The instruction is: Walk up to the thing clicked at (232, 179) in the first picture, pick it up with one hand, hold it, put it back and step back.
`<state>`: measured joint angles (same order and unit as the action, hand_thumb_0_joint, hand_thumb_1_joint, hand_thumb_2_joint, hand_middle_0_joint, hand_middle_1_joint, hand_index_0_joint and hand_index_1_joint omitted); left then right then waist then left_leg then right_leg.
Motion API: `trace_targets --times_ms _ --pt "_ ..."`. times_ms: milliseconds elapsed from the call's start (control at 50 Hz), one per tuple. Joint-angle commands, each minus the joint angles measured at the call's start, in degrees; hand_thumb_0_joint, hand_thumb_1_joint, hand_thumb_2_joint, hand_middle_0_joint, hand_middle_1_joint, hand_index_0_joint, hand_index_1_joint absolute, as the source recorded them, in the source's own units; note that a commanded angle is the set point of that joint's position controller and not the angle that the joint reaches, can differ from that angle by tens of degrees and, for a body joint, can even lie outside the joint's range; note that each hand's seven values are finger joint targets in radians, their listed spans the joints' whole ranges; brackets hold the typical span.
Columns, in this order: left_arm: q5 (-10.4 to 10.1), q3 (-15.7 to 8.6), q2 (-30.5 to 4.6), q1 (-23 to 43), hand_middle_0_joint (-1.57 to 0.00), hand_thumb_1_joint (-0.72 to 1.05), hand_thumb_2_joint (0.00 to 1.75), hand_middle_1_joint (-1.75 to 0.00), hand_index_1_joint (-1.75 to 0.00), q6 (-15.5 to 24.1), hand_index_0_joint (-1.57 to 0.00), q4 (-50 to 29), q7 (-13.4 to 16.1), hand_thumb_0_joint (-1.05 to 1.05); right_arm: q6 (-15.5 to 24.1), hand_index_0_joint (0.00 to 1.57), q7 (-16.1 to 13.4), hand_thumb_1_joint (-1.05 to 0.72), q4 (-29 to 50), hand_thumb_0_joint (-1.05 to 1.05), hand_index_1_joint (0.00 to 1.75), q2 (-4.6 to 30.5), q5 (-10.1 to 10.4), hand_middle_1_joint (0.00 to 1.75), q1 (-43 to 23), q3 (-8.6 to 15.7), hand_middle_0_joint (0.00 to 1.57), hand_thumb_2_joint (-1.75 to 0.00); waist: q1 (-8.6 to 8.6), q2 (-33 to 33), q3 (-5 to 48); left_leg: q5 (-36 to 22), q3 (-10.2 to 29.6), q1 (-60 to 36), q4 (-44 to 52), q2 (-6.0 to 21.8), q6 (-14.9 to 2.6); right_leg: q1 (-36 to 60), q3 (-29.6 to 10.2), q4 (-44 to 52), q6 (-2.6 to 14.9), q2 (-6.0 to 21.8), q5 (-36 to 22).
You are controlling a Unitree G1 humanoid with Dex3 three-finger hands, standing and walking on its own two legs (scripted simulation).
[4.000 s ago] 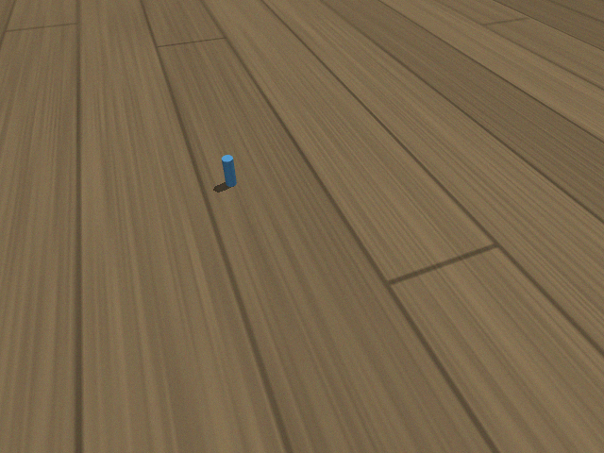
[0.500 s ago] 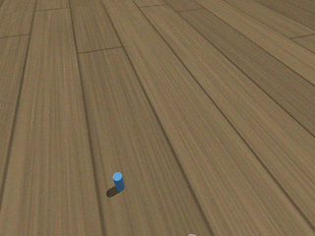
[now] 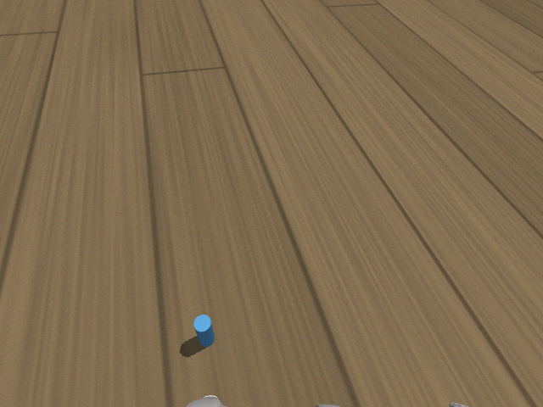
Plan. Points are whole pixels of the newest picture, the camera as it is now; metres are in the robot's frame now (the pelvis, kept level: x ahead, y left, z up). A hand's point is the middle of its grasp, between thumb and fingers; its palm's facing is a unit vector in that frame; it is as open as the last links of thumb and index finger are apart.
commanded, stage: walk up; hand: left
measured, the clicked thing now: (204, 331) +0.44 +0.19 -0.67
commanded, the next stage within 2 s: stand in 1.56 s
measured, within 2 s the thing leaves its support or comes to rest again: neither
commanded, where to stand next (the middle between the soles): +0.09 -0.02 m, yaw +1 degrees
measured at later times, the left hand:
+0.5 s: hand out of the picture +0.15 +0.25 -0.13, palm faces -0.04 -0.94 -0.35, open 7.4 cm
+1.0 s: hand (112, 406) +0.15 +0.24 -0.13, palm faces -0.02 -0.94 -0.34, open 7.4 cm
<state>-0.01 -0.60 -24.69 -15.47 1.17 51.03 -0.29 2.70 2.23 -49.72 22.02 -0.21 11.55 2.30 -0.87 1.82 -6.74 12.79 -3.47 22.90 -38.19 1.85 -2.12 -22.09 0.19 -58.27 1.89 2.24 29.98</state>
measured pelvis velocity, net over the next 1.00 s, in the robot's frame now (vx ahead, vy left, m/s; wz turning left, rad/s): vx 0.07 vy -0.01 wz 0.00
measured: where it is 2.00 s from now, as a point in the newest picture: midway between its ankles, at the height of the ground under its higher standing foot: outside the picture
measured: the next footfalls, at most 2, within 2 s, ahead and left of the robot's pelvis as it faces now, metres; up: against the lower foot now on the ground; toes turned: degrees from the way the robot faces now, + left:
right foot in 0.16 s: +0.10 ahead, -0.14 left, +0.00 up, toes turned -3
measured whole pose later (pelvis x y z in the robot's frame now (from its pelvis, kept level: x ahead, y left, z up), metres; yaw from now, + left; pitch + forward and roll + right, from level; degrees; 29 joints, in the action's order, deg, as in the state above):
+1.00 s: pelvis +0.07 -0.01 +0.03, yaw +0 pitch -2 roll +0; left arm 0.4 -0.2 -20.3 -3.6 0.7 67.2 -0.7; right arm 0.8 0.8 -66.8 20.8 -0.1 3.4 -0.4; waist 0.2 -0.1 -2.7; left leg 9.2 -1.1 8.6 -19.8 1.3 0.6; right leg -6.2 3.5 -19.1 -0.6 1.5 10.9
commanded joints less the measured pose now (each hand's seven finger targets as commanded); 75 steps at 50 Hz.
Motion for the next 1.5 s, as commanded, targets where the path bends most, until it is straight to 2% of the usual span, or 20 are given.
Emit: trace_targets --times_ms 0,60,100,120,140,160,180,200,240,260,280,300,320,340,420,480,880,980,1340,1480 --pt "0.6 -4.3 -11.5 -6.7 -0.20 0.90 0.90 -0.30 -0.30 1.7 -0.20 -0.4 0.2 0.00 0.6 0.20 -1.6 -0.90 2.8 0.00 0.30 17.0 -0.5 0.30 1.8 4.8 0.20 -0.90 0.80 -12.2 6.2 8.7 17.4 -7.1 18.8 13.2 -10.42 -5.1 -0.1 4.9 0.13 2.2 -2.3" --pt "0.9 -4.1 -9.0 -6.5 -0.20 0.90 0.90 -0.30 -0.30 1.7 -0.20 0.2 0.3 0.00 0.3 0.20 -1.5 -0.90 3.2 0.00 0.30 16.0 -0.9 0.30 0.3 3.9 0.20 -0.90 0.61 -12.6 7.7 0.4 14.1 -4.7 15.4 12.9 -10.07 1.7 1.6 13.9 -0.62 0.6 -5.8" --pt "1.0 -4.6 -8.1 -7.6 -0.20 0.90 0.90 -0.30 -0.30 2.0 -0.20 1.7 0.8 0.00 -0.4 0.20 -1.5 -0.90 3.5 0.00 0.30 15.0 -0.5 0.30 -2.8 3.0 0.20 -0.90 -1.34 -10.3 8.3 0.3 10.8 0.3 10.4 11.7 -8.20 9.9 3.3 22.8 -0.38 -1.2 -13.6" --pt "1.4 -4.7 -8.6 -7.1 -0.20 0.90 0.90 -0.30 -0.30 2.2 -0.20 2.1 1.2 0.00 -0.8 0.20 -1.5 -0.90 3.5 0.00 0.30 12.7 0.1 0.30 -3.6 2.0 0.20 -0.90 -2.09 -8.0 8.5 1.6 9.7 2.4 7.2 10.1 -5.86 12.7 2.0 26.5 0.20 -1.3 -15.3" --pt "1.9 -5.1 -10.3 -5.3 -0.20 0.90 0.90 -0.30 -0.30 2.6 -0.20 1.4 1.4 0.00 -1.0 0.20 -1.6 -0.90 3.2 0.00 0.30 9.9 0.5 0.30 -2.3 0.9 0.20 -0.90 -1.73 -2.2 7.9 3.5 7.2 4.5 2.5 7.6 -3.07 13.2 -4.7 32.6 1.68 2.6 -13.3" --pt "2.4 -5.4 -13.7 -1.6 -0.20 0.90 0.90 -0.30 -0.30 3.2 -0.20 0.0 1.5 0.00 -1.3 0.20 -1.5 -0.90 2.9 0.00 0.30 7.5 0.8 0.30 -1.0 0.3 0.20 -0.90 0.48 5.7 5.7 8.8 4.0 7.1 -4.2 2.1 0.55 9.5 -21.7 39.6 5.27 12.8 -8.5" --pt "1.7 -5.3 -16.4 3.3 -0.20 0.90 0.90 -0.30 -0.30 2.9 -0.20 -0.6 1.3 0.00 -1.7 0.20 -2.1 -0.90 1.5 0.00 0.30 10.4 0.6 0.30 -2.5 1.3 0.20 -0.90 0.66 6.4 3.8 17.6 3.3 1.9 -7.9 0.3 0.76 0.2 -25.3 42.1 10.89 18.8 -3.3" --pt "1.3 -4.9 -15.4 6.4 -0.20 0.90 0.90 -0.30 -0.30 2.6 -0.20 -0.9 1.1 0.00 -1.7 0.20 -2.2 -0.90 -0.5 0.00 0.30 12.2 0.4 0.30 -0.5 2.0 0.20 -0.90 2.01 4.4 2.3 16.1 4.6 -3.9 -7.7 1.4 0.81 -4.5 -22.4 39.8 11.05 17.4 -4.0" --pt "0.9 -3.6 -12.2 8.7 -0.20 0.90 0.90 -0.30 -0.30 2.1 -0.20 -0.2 1.0 0.00 -1.0 0.20 -1.9 -0.90 -3.1 0.00 0.30 11.4 0.9 0.30 0.6 1.5 0.20 -0.90 3.20 3.4 3.4 6.0 3.3 -8.8 3.4 0.8 0.24 -3.1 -10.9 35.3 5.54 10.1 -9.5" --pt "0.8 -3.1 -11.0 8.3 -0.20 0.90 0.90 -0.30 -0.30 2.0 -0.20 0.4 0.8 0.00 -0.7 0.20 -2.0 -0.90 -4.1 0.00 0.30 11.9 0.7 0.30 0.9 1.6 0.20 -0.90 3.20 4.3 5.3 1.6 5.8 -11.7 6.9 2.5 -0.34 -2.9 -7.8 33.2 3.35 8.1 -12.9" --pt "0.4 -2.7 -9.8 7.6 -0.20 0.90 0.90 -0.30 -0.30 1.7 -0.20 1.1 0.6 0.00 -0.3 0.20 -2.0 -0.90 -4.1 0.00 0.30 13.5 0.3 0.30 -0.2 1.8 0.20 -0.90 2.28 1.5 6.6 3.5 11.6 -11.3 11.3 5.4 -1.22 -1.3 -5.4 30.7 1.52 5.1 -12.9" --pt "0.2 -2.6 -9.4 6.8 -0.20 0.90 0.90 -0.30 -0.30 1.4 -0.20 2.0 0.4 0.00 -0.1 0.20 -1.8 -0.90 -3.9 0.00 0.30 14.5 0.1 0.30 -2.9 1.6 0.20 -0.90 0.67 -0.5 6.7 8.8 14.9 -6.9 13.7 7.5 -2.23 2.4 -3.4 30.2 0.64 2.5 -8.9" --pt "0.3 -2.6 -9.5 6.0 -0.20 0.90 0.90 -0.30 -0.30 1.4 -0.20 2.8 0.4 0.00 -0.1 0.20 -1.7 -0.90 -4.5 0.00 0.30 14.6 0.3 0.30 -4.4 1.1 0.20 -0.90 -0.26 -0.8 7.3 9.6 15.0 -4.6 14.5 8.2 -2.67 6.8 -3.2 30.8 0.67 2.4 -7.6" --pt "0.2 -2.5 -9.4 6.1 -0.20 0.90 0.90 -0.30 -0.30 1.5 -0.20 3.7 0.4 0.00 -0.1 0.20 -1.6 -0.90 -5.2 0.00 0.30 13.8 0.3 0.30 -5.2 0.6 0.20 -0.90 -0.44 -1.0 7.1 7.4 13.6 -4.1 14.9 7.4 -1.87 9.0 -3.7 31.4 0.98 2.9 -9.8" --pt "-0.5 -2.2 -9.3 8.5 -0.20 0.90 0.90 -0.30 -0.30 1.7 -0.20 6.0 0.6 0.00 0.4 0.20 -1.9 -0.90 -8.3 0.00 0.30 12.5 0.4 0.30 -5.7 -0.5 0.20 -0.90 -0.02 -3.5 9.2 -8.0 10.3 -8.5 14.8 5.8 -0.40 12.8 -3.6 32.5 0.99 4.5 -23.2" --pt "-0.7 -1.9 -9.0 10.5 -0.20 0.90 0.90 -0.30 -0.30 1.5 -0.20 7.3 0.6 0.00 0.4 0.20 -2.1 -0.90 -10.0 0.00 0.30 12.1 0.6 0.30 -6.1 -0.5 0.20 -0.90 0.26 -3.1 10.4 -13.5 9.3 -11.9 15.2 6.0 -0.22 13.8 -3.1 34.3 0.49 4.9 -25.7" --pt "0.4 -2.0 -7.9 16.4 -0.20 0.90 0.90 -0.30 -0.30 1.0 -0.20 12.6 0.4 0.00 -0.6 0.20 -2.2 -0.90 -14.1 0.00 0.30 10.7 0.1 0.30 -10.8 -0.4 0.20 -0.90 1.32 -1.7 9.1 -9.0 7.4 -15.6 21.3 5.4 1.18 15.7 -2.6 43.3 -1.14 5.8 -22.9" --pt "0.4 -2.1 -7.8 15.7 -0.20 0.90 0.90 -0.30 -0.30 1.0 -0.20 12.9 0.4 0.00 -0.6 0.20 -2.3 -0.90 -14.1 0.00 0.30 10.7 0.1 0.30 -10.7 -0.4 0.20 -0.90 1.13 -1.8 10.2 -11.3 7.3 -17.0 21.0 5.5 1.15 16.6 -2.5 43.5 -1.34 5.9 -25.4" --pt "0.6 -2.5 -7.2 13.5 -0.20 0.90 0.90 -0.30 -0.30 0.5 -0.20 12.5 0.6 0.00 -0.8 0.20 -2.6 -0.90 -13.9 0.00 0.30 10.2 -0.2 0.30 -9.8 -0.1 0.20 -0.90 0.81 -2.0 9.9 -13.3 7.7 -16.8 21.5 5.5 1.05 18.0 -1.3 43.2 -1.47 5.4 -25.6" --pt "0.7 -2.5 -7.1 14.2 -0.20 0.90 0.90 -0.30 -0.30 0.5 -0.20 11.9 0.5 0.00 -0.9 0.20 -2.6 -0.90 -13.6 0.00 0.30 10.2 -0.1 0.30 -9.9 -0.2 0.20 -0.90 1.05 -2.2 9.1 -11.4 8.1 -15.7 22.1 5.2 1.15 18.0 -1.4 43.5 -1.47 5.5 -24.7"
